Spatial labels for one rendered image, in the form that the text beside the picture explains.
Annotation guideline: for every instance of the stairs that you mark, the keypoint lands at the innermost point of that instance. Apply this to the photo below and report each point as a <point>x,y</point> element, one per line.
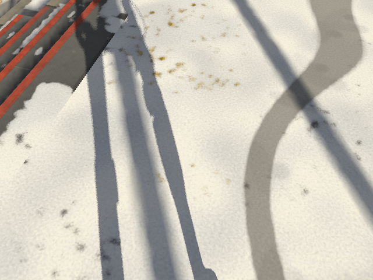
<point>25,40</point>

